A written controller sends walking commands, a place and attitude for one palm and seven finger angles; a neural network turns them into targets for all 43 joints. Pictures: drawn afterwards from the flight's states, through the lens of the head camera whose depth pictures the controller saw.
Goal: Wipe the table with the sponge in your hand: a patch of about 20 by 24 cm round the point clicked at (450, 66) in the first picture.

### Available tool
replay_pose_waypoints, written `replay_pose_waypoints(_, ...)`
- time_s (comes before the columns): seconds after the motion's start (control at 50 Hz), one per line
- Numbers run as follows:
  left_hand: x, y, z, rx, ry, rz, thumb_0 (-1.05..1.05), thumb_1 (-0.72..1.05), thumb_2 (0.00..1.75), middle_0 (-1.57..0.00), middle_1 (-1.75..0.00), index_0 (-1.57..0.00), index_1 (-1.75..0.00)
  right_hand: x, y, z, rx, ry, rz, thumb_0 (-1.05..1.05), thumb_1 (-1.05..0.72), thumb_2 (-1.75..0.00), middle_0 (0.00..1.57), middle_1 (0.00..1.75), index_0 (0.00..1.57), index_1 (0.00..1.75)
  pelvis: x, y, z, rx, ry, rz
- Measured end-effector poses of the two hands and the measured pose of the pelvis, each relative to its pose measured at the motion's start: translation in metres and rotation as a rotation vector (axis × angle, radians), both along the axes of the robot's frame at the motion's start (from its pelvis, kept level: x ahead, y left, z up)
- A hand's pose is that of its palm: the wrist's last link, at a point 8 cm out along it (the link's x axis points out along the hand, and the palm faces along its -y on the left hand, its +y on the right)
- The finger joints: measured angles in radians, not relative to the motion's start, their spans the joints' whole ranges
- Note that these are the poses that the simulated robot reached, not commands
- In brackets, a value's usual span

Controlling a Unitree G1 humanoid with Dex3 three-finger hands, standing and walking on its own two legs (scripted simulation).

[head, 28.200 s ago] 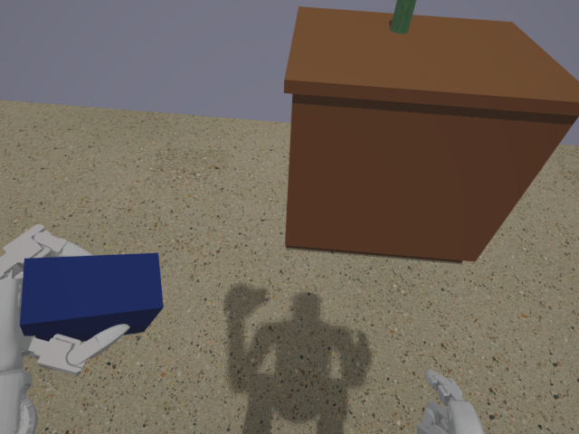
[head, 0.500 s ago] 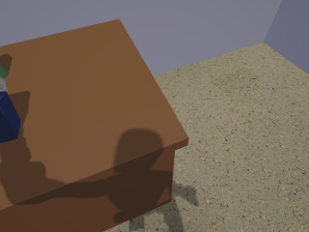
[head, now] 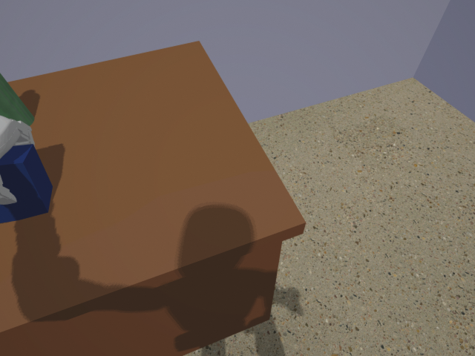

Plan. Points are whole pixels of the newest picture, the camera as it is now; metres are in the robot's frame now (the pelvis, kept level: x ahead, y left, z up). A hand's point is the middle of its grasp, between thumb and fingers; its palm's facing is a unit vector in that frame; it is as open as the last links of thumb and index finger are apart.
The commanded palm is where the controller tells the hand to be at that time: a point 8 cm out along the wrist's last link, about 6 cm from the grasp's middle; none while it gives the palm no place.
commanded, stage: wipe forward along the first lane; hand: left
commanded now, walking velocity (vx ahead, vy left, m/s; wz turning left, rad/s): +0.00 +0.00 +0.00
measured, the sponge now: (8, 193) +0.32 +0.43 +0.10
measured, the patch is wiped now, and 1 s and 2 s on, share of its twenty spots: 0.45 0.60 0.65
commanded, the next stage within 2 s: slide across to the middle lane in 0.10 s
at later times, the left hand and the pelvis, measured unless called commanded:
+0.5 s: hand (4, 163) +0.35 +0.41 +0.14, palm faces -0.15 +0.07 -0.99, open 9.8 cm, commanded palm +0.36 +0.37 +0.17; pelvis +0.01 +0.00 +0.01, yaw +1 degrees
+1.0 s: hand (36, 145) +0.39 +0.38 +0.15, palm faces -0.07 +0.04 -1.00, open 9.8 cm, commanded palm +0.38 +0.34 +0.19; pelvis +0.03 +0.02 +0.01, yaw +1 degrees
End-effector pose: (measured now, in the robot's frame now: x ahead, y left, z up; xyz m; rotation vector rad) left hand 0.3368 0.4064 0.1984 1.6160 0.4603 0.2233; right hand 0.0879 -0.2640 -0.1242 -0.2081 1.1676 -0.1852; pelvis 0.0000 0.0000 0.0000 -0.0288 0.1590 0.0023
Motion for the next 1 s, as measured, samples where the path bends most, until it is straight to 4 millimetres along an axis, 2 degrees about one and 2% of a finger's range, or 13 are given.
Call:
replay_pose_waypoints(0.46, 0.002, -0.005, 0.001, 0.029, -0.008, -0.013, 0.0, -0.6, 1.13, -0.82, -1.36, -0.84, -1.4, 0.02, 0.001, 0.006, -0.011, -0.007, 0.019, 0.01, -0.9, -0.9, 0.2, 0.3, 0.2, 0.3, 0.011, 0.002, 0.005, -0.001, -0.029, 0.009)
replay_pose_waypoints(0.62, 0.005, -0.008, 0.004, 0.035, -0.012, -0.017, 0.0, -0.59, 1.13, -0.81, -1.37, -0.83, -1.41, 0.045, 0.018, 0.009, 0.004, -0.047, 0.064, 0.01, -0.9, -0.9, 0.2, 0.3, 0.2, 0.3, 0.016, 0.007, 0.008, 0.003, -0.049, 0.027)
replay_pose_waypoints(0.8, 0.02, -0.024, 0.01, -0.003, -0.084, -0.048, 0.0, -0.58, 1.13, -0.79, -1.38, -0.82, -1.42, 0.082, 0.04, 0.016, 0.036, -0.117, 0.109, 0.01, -0.9, -0.9, 0.2, 0.3, 0.21, 0.3, 0.025, 0.014, 0.012, 0.006, -0.065, 0.031)
replay_pose_waypoints(1.0, 0.035, -0.039, 0.006, -0.005, -0.092, -0.027, 0.0, -0.57, 1.12, -0.79, -1.39, -0.81, -1.42, 0.107, 0.049, 0.024, 0.053, -0.157, 0.134, 0.01, -0.9, -0.9, 0.2, 0.3, 0.21, 0.3, 0.034, 0.019, 0.013, 0.008, -0.07, 0.025)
